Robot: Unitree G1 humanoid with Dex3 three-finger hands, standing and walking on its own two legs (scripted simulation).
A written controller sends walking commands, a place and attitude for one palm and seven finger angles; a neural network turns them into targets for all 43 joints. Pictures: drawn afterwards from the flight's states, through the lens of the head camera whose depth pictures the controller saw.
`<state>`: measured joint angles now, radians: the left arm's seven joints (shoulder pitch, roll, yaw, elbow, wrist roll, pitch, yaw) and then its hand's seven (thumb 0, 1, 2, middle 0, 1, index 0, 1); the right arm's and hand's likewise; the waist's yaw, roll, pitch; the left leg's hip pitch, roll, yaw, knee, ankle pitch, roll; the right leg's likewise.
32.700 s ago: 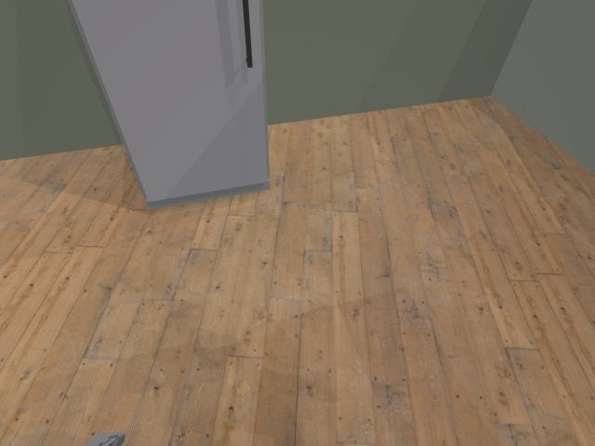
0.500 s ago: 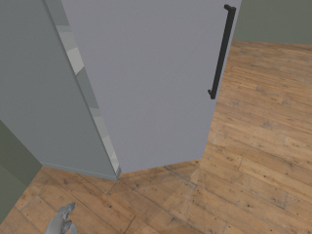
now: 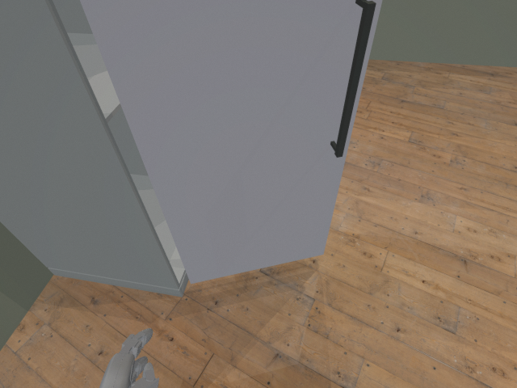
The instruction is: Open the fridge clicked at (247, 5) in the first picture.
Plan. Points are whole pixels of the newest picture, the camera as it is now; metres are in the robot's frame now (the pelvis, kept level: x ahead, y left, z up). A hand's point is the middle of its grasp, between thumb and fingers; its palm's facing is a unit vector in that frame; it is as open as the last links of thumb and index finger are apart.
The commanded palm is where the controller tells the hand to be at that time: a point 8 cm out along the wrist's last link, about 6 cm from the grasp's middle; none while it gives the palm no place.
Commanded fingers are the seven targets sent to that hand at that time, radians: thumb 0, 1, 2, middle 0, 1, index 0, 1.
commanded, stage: let the arm hang, fingers relaxed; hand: right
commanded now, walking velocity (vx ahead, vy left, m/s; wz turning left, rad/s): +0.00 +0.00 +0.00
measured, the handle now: (348, 89) +0.73 -0.17 +0.11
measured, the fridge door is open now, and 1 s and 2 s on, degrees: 66 66 66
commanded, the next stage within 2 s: look to check the result in 1.10 s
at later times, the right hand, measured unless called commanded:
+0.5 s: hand out of the picture +0.01 -0.19 -0.17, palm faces +0.08 +0.98 -0.20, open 7.1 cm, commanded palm none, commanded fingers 0.00 -0.90 -0.90 0.20 0.30 0.20 0.30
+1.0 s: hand out of the picture -0.01 -0.18 -0.16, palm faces +0.04 +0.98 -0.17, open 7.3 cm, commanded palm none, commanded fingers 0.00 -0.90 -0.90 0.20 0.30 0.20 0.30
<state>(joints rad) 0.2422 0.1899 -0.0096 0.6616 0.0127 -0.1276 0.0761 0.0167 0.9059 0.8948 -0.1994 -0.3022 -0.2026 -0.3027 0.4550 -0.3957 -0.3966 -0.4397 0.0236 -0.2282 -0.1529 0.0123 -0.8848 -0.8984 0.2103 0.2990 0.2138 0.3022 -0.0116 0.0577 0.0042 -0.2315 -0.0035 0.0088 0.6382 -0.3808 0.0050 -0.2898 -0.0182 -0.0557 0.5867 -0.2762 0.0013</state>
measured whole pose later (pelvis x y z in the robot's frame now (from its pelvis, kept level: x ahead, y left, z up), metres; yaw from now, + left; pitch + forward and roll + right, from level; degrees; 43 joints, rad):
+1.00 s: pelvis -0.01 -0.01 +0.02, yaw -2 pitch -2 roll +0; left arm 0.28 0.14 0.00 1.12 0.02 0.01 0.03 0.01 0.91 0.89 -0.20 -0.30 -0.20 -0.30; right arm 0.26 -0.16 0.01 1.14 -0.02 0.00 -0.03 0.01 -0.92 -0.90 0.20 0.30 0.20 0.30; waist 0.01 0.01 0.01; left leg -0.17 0.00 0.00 0.39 -0.19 0.00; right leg -0.18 0.01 -0.07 0.40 -0.20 -0.04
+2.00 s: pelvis -0.01 +0.00 +0.02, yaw -2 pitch -1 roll +0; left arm 0.22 0.20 0.02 1.12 0.02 0.01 0.02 0.01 0.91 0.89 -0.20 -0.30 -0.20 -0.30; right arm 0.20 -0.21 -0.01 1.13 -0.02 -0.01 -0.02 0.00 -0.91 -0.90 0.20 0.30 0.20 0.30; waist 0.01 0.00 0.05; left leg -0.17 -0.01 0.00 0.37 -0.18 0.01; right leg -0.18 0.00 -0.07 0.39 -0.19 -0.03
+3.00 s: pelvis +0.01 +0.00 +0.02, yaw -2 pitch -1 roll +0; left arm 0.11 0.31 0.01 1.13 0.02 0.00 0.01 0.01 0.91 0.89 -0.20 -0.30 -0.20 -0.30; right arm 0.11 -0.32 -0.01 1.14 -0.02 -0.02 0.00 0.00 -0.90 -0.90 0.20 0.30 0.20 0.30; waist 0.01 0.01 0.04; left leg -0.10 -0.02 0.01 0.29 -0.18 0.02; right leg -0.10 0.00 -0.06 0.30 -0.18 -0.02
